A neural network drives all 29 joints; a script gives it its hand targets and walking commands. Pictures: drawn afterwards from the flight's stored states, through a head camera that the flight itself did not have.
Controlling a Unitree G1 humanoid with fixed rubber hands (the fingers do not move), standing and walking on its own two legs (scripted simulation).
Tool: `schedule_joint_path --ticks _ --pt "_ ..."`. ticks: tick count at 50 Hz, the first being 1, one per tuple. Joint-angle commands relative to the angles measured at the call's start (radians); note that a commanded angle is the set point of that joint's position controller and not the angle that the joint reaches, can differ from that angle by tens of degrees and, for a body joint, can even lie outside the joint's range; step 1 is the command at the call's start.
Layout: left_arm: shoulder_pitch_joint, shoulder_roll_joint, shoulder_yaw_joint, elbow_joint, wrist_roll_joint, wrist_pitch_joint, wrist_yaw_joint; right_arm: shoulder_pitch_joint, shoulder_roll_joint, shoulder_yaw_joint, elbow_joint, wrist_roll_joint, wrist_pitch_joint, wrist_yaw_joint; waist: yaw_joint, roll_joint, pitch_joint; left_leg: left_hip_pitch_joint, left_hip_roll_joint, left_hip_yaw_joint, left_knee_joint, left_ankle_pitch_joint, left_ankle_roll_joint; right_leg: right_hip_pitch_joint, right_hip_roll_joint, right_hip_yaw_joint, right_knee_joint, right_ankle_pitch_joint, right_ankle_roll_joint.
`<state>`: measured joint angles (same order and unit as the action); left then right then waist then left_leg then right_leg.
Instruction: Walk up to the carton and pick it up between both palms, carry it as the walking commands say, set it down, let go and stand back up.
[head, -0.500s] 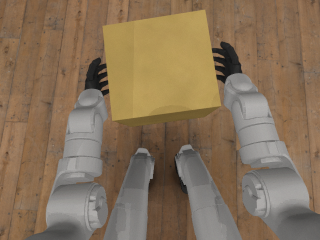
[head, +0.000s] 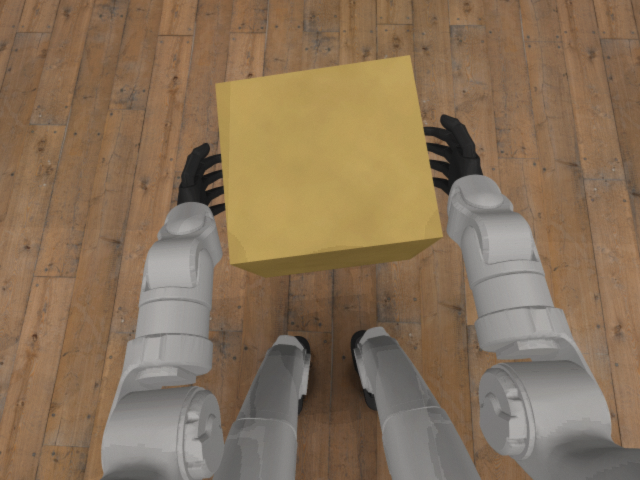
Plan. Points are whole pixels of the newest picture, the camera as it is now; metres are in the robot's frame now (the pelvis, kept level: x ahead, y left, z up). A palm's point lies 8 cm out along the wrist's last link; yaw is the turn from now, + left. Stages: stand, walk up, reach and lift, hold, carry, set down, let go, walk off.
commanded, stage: reach and lift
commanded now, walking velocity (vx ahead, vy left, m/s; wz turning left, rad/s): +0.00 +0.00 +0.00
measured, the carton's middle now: (326, 184) +0.46 +0.00 -0.10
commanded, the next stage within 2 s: hold in 1.96 s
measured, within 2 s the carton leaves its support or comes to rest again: neither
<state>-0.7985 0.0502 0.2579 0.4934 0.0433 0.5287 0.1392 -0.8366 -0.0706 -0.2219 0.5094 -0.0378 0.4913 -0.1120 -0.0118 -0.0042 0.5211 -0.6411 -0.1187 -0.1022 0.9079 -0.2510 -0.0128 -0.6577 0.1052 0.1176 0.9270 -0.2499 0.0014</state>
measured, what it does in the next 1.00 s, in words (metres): shifts its weight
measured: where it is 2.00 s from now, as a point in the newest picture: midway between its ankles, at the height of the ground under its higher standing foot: (333, 387)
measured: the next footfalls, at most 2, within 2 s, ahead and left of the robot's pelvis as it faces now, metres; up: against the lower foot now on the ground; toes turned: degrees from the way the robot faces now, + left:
none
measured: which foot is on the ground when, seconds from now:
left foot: down 0.00-1.00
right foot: down 0.00-1.00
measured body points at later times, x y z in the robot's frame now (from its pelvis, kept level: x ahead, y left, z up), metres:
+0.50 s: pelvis +0.02 -0.01 +0.04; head +0.15 -0.01 +0.46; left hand +0.41 +0.16 +0.02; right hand +0.42 -0.16 +0.03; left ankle +0.13 +0.11 -0.68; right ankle +0.14 -0.10 -0.68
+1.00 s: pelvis +0.09 -0.01 +0.05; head +0.00 +0.00 +0.49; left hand +0.40 +0.16 +0.08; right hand +0.42 -0.16 +0.10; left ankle +0.13 +0.11 -0.68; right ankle +0.14 -0.10 -0.68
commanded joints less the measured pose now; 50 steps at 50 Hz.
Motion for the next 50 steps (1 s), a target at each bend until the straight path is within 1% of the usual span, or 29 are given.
schedule_joint_path --ticks 1,5,8,9,11,12,13,14,16,17,18,20,22,24,26,27,30,31,32,34,36,37,39,40,43,45,47,48,50 --pt "-0.946 -1.157 -0.706 -0.403 -0.264 -0.103 -0.311 -0.812 1.156 0.694 -0.269 0.238 -0.069 0.336 0.016 0.003 -2.132 0.483 0.007 0.017 -0.172 0.076 -0.006 0.534 -0.007 -0.009 -0.175 0.075 -0.007" --pt "-0.907 -1.15 -0.705 -0.399 -0.256 -0.095 -0.311 -0.787 1.16 0.701 -0.274 0.233 -0.064 0.34 0.027 -0.004 -2.077 0.505 0.01 0.015 -0.204 0.089 -0.005 0.544 -0.003 -0.01 -0.2 0.09 -0.005" --pt "-0.884 -1.147 -0.717 -0.42 -0.259 -0.087 -0.314 -0.738 1.17 0.705 -0.268 0.227 -0.055 0.339 0.022 -0.01 -2.054 0.528 0.014 0.012 -0.226 0.118 -0.005 0.568 -0.001 -0.007 -0.224 0.121 -0.005" --pt "-0.877 -1.145 -0.722 -0.427 -0.259 -0.084 -0.316 -0.734 1.177 0.715 -0.287 0.233 -0.053 0.338 0.031 -0.001 -2.06 0.537 0.013 0.016 -0.232 0.136 -0.005 0.588 -0.002 -0.003 -0.234 0.138 -0.004" --pt "-0.841 -1.146 -0.726 -0.42 -0.258 -0.072 -0.319 -0.714 1.182 0.721 -0.304 0.23 -0.045 0.334 0.032 -0.013 -2.052 0.546 0.012 0.018 -0.245 0.158 -0.003 0.618 0.001 0.0 -0.25 0.165 0.0" --pt "-0.834 -1.141 -0.724 -0.419 -0.256 -0.07 -0.318 -0.7 1.191 0.725 -0.295 0.229 -0.039 0.332 0.039 -0.018 -2.036 0.549 0.012 0.019 -0.255 0.162 -0.002 0.624 0.001 -0.002 -0.257 0.169 0.003" --pt "-0.824 -1.136 -0.726 -0.425 -0.254 -0.066 -0.321 -0.701 1.197 0.736 -0.317 0.235 -0.038 0.33 0.046 -0.01 -2.035 0.551 0.011 0.021 -0.262 0.172 0.0 0.645 -0.001 0.006 -0.267 0.182 0.005" --pt "-0.812 -1.135 -0.729 -0.431 -0.254 -0.062 -0.322 -0.685 1.198 0.737 -0.314 0.232 -0.033 0.33 0.045 -0.013 -2.023 0.562 0.013 0.02 -0.27 0.183 -0.001 0.644 0.0 0.004 -0.273 0.193 0.005" --pt "-0.806 -1.128 -0.733 -0.451 -0.256 -0.055 -0.323 -0.683 1.212 0.755 -0.347 0.241 -0.027 0.323 0.055 -0.017 -2.029 0.578 0.011 0.024 -0.281 0.213 0.003 0.688 0.0 0.011 -0.287 0.226 0.01" --pt "-0.805 -1.125 -0.741 -0.465 -0.261 -0.053 -0.325 -0.675 1.21 0.758 -0.359 0.243 -0.024 0.32 0.052 -0.012 -2.023 0.588 0.012 0.024 -0.287 0.22 0.003 0.692 -0.002 0.013 -0.294 0.234 0.009" --pt "-0.811 -1.119 -0.736 -0.46 -0.258 -0.048 -0.326 -0.66 1.217 0.752 -0.339 0.236 -0.018 0.317 0.054 -0.005 -1.986 0.573 0.014 0.023 -0.293 0.209 0.002 0.687 -0.006 0.016 -0.298 0.225 0.009" --pt "-0.801 -1.112 -0.739 -0.465 -0.26 -0.04 -0.329 -0.665 1.219 0.761 -0.365 0.243 -0.011 0.312 0.059 0.003 -1.964 0.586 0.017 0.024 -0.309 0.212 0.003 0.701 -0.011 0.022 -0.317 0.226 0.009" --pt "-0.8 -1.12 -0.751 -0.472 -0.27 -0.029 -0.331 -0.667 1.217 0.757 -0.39 0.246 -0.005 0.308 0.046 0.008 -1.935 0.6 0.022 0.022 -0.322 0.206 0.002 0.706 -0.012 0.022 -0.33 0.221 0.006" --pt "-0.783 -1.126 -0.74 -0.444 -0.27 -0.016 -0.336 -0.662 1.222 0.738 -0.387 0.239 0.009 0.302 0.039 0.005 -1.864 0.593 0.027 0.024 -0.335 0.18 0.008 0.693 -0.018 0.022 -0.343 0.194 0.005" --pt "-0.759 -1.131 -0.703 -0.371 -0.256 -0.006 -0.342 -0.628 1.229 0.695 -0.309 0.215 0.026 0.303 0.035 0.016 -1.719 0.553 0.039 0.024 -0.353 0.114 0.011 0.638 -0.029 0.021 -0.359 0.123 0.0" --pt "-0.764 -1.146 -0.704 -0.373 -0.261 -0.002 -0.346 -0.627 1.243 0.69 -0.317 0.218 0.032 0.306 0.029 0.014 -1.707 0.567 0.04 0.024 -0.36 0.107 0.014 0.647 -0.03 0.021 -0.368 0.117 -0.002" --pt "-0.691 -1.189 -0.605 -0.233 -0.213 0.017 -0.361 -0.562 1.243 0.569 -0.192 0.165 0.055 0.321 0.015 0.028 -1.399 0.493 0.053 0.022 -0.38 0.011 0.023 0.542 -0.041 0.002 -0.386 0.024 -0.017" --pt "-0.648 -1.192 -0.546 -0.144 -0.182 0.023 -0.369 -0.519 1.243 0.507 -0.112 0.137 0.065 0.327 0.012 0.019 -1.22 0.429 0.06 0.02 -0.392 -0.05 0.03 0.486 -0.049 -0.002 -0.401 -0.038 -0.021" --pt "-0.648 -1.21 -0.519 -0.119 -0.171 0.022 -0.378 -0.506 1.265 0.48 -0.072 0.13 0.069 0.338 0.019 0.023 -1.138 0.426 0.066 0.016 -0.4 -0.084 0.032 0.461 -0.054 0.003 -0.415 -0.089 -0.027" --pt "-0.634 -1.212 -0.423 0.007 -0.136 0.031 -0.396 -0.504 1.267 0.408 0.051 0.1 0.085 0.36 0.024 0.005 -0.916 0.379 0.074 0.009 -0.401 -0.2 0.036 0.39 -0.059 0.016 -0.448 -0.276 -0.037" --pt "-0.663 -1.199 -0.351 0.065 -0.114 0.035 -0.412 -0.532 1.275 0.356 0.14 0.089 0.092 0.381 0.031 -0.011 -0.841 0.401 0.07 -0.002 -0.399 -0.24 0.042 0.37 -0.069 0.027 -0.488 -0.356 -0.038" --pt "-0.675 -1.195 -0.319 0.087 -0.103 0.037 -0.419 -0.56 1.277 0.344 0.158 0.085 0.093 0.389 0.036 -0.015 -0.828 0.408 0.064 -0.001 -0.4 -0.249 0.044 0.371 -0.073 0.028 -0.501 -0.366 -0.035" --pt "-0.701 -1.192 -0.298 0.083 -0.105 0.041 -0.43 -0.591 1.307 0.341 0.162 0.097 0.095 0.393 0.04 -0.028 -0.837 0.432 0.059 0.004 -0.398 -0.223 0.046 0.377 -0.086 0.043 -0.526 -0.362 -0.028" --pt "-0.72 -1.193 -0.298 0.064 -0.109 0.044 -0.433 -0.583 1.318 0.335 0.169 0.101 0.1 0.392 0.037 -0.023 -0.838 0.434 0.056 0.011 -0.399 -0.199 0.044 0.387 -0.091 0.048 -0.537 -0.346 -0.026" --pt "-0.718 -1.166 -0.263 0.063 -0.096 0.065 -0.436 -0.573 1.317 0.308 0.185 0.101 0.11 0.388 0.048 -0.018 -0.801 0.43 0.054 0.02 -0.392 -0.147 0.043 0.398 -0.111 0.067 -0.556 -0.321 -0.024" --pt "-0.729 -1.166 -0.27 0.044 -0.097 0.074 -0.439 -0.57 1.321 0.31 0.174 0.105 0.114 0.386 0.051 -0.005 -0.804 0.43 0.053 0.022 -0.392 -0.118 0.041 0.413 -0.118 0.069 -0.558 -0.282 -0.024" --pt "-0.739 -1.18 -0.321 -0.01 -0.127 0.079 -0.442 -0.543 1.324 0.324 0.141 0.118 0.112 0.383 0.028 0.019 -0.855 0.443 0.056 0.018 -0.398 -0.061 0.036 0.454 -0.116 0.063 -0.546 -0.181 -0.025" --pt "-0.749 -1.197 -0.35 -0.043 -0.141 0.081 -0.443 -0.546 1.33 0.346 0.102 0.129 0.111 0.381 0.023 0.029 -0.894 0.453 0.057 0.014 -0.401 -0.037 0.034 0.479 -0.113 0.06 -0.534 -0.134 -0.025" --pt "-0.756 -1.228 -0.416 -0.114 -0.177 0.083 -0.443 -0.537 1.332 0.387 0.026 0.151 0.109 0.375 -0.007 0.037 -0.978 0.473 0.055 0.011 -0.405 0.032 0.029 0.536 -0.102 0.047 -0.507 -0.003 -0.02"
